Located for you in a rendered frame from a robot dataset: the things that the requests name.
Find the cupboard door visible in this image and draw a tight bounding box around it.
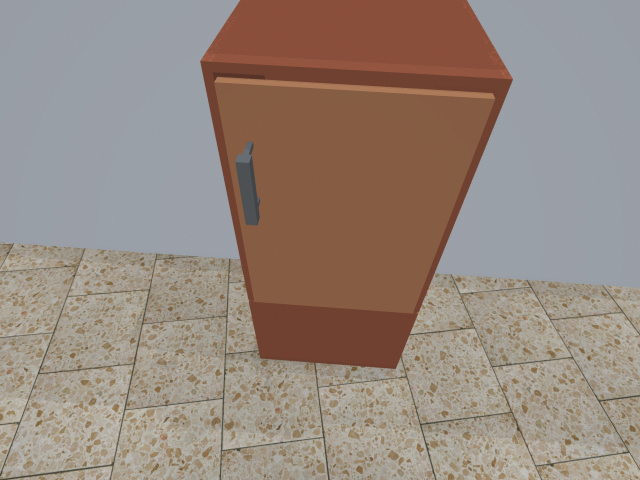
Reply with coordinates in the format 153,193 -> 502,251
214,77 -> 495,314

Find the handle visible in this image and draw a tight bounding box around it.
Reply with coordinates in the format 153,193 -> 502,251
235,142 -> 260,226

